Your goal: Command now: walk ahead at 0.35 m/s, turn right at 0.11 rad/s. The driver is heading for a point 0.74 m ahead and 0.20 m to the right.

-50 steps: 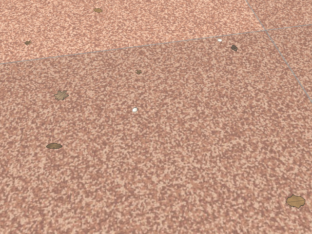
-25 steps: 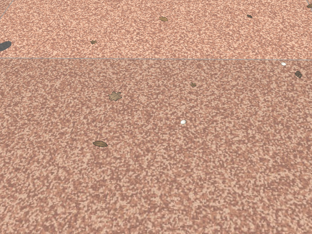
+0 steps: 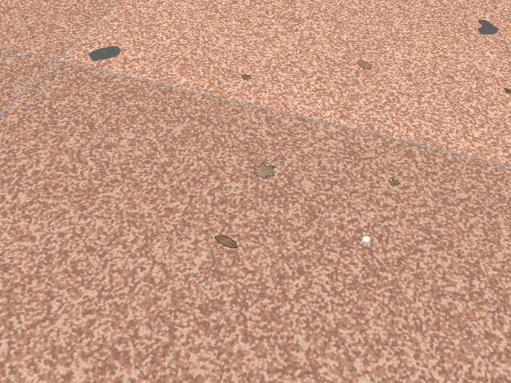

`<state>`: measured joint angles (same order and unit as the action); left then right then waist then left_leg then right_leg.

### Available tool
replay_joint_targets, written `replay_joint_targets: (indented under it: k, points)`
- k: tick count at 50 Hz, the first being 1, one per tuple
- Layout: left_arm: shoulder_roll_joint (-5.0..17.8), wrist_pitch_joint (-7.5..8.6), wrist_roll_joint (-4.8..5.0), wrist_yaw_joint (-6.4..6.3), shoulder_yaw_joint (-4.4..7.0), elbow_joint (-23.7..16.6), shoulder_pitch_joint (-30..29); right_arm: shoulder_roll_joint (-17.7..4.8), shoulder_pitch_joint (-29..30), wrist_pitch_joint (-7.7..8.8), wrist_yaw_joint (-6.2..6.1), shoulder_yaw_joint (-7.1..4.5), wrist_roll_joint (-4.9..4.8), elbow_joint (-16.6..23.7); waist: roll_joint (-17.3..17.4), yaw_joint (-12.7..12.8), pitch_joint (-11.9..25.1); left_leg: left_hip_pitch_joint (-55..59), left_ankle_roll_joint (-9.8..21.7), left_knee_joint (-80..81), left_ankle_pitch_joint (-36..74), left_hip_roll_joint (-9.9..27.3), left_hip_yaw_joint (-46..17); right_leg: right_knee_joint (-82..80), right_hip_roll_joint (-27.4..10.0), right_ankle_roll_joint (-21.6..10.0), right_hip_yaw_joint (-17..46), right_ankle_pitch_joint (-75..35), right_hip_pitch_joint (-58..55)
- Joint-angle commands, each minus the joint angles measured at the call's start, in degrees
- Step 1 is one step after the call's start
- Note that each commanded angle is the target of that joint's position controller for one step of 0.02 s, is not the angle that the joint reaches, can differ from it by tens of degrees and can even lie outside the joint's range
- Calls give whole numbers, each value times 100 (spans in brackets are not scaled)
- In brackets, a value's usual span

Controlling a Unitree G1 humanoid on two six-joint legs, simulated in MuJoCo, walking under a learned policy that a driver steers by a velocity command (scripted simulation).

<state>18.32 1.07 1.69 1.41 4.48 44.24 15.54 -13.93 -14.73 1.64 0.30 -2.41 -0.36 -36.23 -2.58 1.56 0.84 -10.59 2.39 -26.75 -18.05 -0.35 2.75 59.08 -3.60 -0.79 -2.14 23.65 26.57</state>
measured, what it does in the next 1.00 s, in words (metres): walks ahead, turning right: right foot, then left foot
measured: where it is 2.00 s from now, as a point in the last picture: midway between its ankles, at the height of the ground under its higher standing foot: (331, 321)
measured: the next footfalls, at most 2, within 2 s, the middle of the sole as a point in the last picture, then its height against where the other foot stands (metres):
right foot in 0.38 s outside the picture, level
left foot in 0.86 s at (281, 336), level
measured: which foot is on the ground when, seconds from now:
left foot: down 0.00-0.40, up 0.42-0.84, down 0.86-1.00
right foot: up 0.00-0.36, down 0.38-0.88, up 0.90-1.00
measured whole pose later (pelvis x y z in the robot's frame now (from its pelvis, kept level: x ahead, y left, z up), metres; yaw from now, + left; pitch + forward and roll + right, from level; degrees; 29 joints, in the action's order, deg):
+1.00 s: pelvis +0.52 -0.10 -0.01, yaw -29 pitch +1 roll +1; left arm 16.7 2.4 1.2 -0.1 2.8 42.6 17.7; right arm -15.2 -12.9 6.3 1.3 -2.7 0.4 -39.2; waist -1.9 0.4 -1.0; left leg -19.8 2.4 -28.4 -10.0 -2.5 0.7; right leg 68.3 2.3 -1.9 5.5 22.0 22.8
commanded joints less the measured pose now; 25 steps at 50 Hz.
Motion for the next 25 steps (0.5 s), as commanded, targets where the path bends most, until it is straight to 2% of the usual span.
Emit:
replay_joint_targets:
  k: [1, 3, 5, 9, 12, 14, 16, 17, 18, 19, 20, 21, 22, 23, 24, 25]
  points:
    - [564, 174, -2, 26, 147, -498, -672, -793, -175, 272, -70, -253, 62, 199, 1104, -346, -597, 1024, 818, 1874, 124, 1577, -1501, 550, -227, 72, 715, -1005, 2159]
    - [377, 163, 20, 11, 114, -379, -498, -716, -229, 352, -98, -259, 160, 127, 900, -282, -488, 991, 711, 1891, 1055, 1429, -833, 524, -92, 183, 819, -1569, 2056]
    - [248, 143, -1, -8, 78, -382, -546, -699, -298, 388, -109, -272, 169, 27, 774, -290, -499, 991, 674, 1908, 1524, 1358, -395, 88, -35, 284, 856, -1956, 2048]
    - [21, 160, -41, 88, -41, -579, -1063, -879, -370, 387, -141, -343, 104, -150, 723, -459, -702, 863, 612, 2069, 1838, 1360, 186, -1195, -61, 299, 463, -2611, 1677]
    - [-93, 192, -27, 204, -127, -787, -1513, -1010, -614, 347, -156, -394, 32, -361, 590, -629, -926, 1195, 609, 2007, 2179, 1544, 403, -1842, -70, 91, 210, -2508, 1689]
    - [-64, 214, -19, 278, -138, -927, -1690, -1110, -671, 282, -163, -427, -24, -462, 595, -624, -920, 1529, 564, 1734, 2852, 1629, 556, -2155, 5, -101, 13, -2168, 1611]
    - [88, 200, -12, 313, -73, -1025, -1593, -1270, -627, 215, -196, -463, -46, -507, 814, -421, -582, 1744, 458, 1070, 4936, 1656, 725, -2274, 320, -369, -320, -1635, 1000]
    - [241, 174, -4, 302, 6, -1002, -1298, -1355, -604, 174, -225, -480, -61, -515, 967, -217, -279, 1832, 393, 520, 6062, 1651, 782, -2239, 543, -520, -478, -1365, 509]
    - [496, 148, 17, 276, 136, -884, -646, -1427, -556, 132, -242, -489, -67, -511, 1013, 164, 150, 1719, 308, -390, 6674, 1580, 847, -2318, 775, -698, -551, -1257, -369]
    - [804, 112, 22, 194, 311, -693, 255, -1428, -471, 139, -255, -464, -113, -470, 859, 685, 642, 995, 125, -1640, 6313, 1377, 976, -2706, 926, -953, -427, -1625, -1895]
    - [1231, 26, 19, 54, 434, -547, 993, -1026, -611, 222, -243, -315, 29, -344, -33, 830, 1169, -684, -104, -3499, 2940, 1000, 858, -2728, -29, -1309, 1101, -1643, -3749]
    - [1583, 111, 36, 55, 449, -698, 738, -441, -1008, 398, -156, -93, 54, -47, -1265, 207, 2077, -2777, -426, -5551, -1498, -278, -56, -3623, -1509, -2562, 4689, -230, -5258]
    - [1062, 157, -23, 65, 309, -746, 822, -1009, -294, 605, -68, -205, -125, 11, -441, 687, 2124, -3313, -276, -5801, -1246, -28, -1065, -4273, -1489, -2303, 4803, 166, -5110]
    - [825, 214, -42, 60, 238, -699, 598, -1087, 126, 679, -38, -210, -276, 190, -212, 592, 1233, -3538, -149, -5499, -783, 210, -969, -4352, -1314, -2030, 3967, -70, -4358]
    - [719, 254, -28, 67, 187, -742, 193, -995, 185, 709, -73, -180, -169, 199, 396, 231, 581, -3342, -125, -4911, -396, 480, -901, -4385, -1050, -1824, 3317, -717, -3342]
    - [524, 273, -41, 49, 136, -806, -160, -1030, 170, 683, -106, -220, 4, 152, 411, 14, 317, -3009, -173, -4414, -170, 657, -883, -4440, -808, -1715, 2833, -1277, -2657]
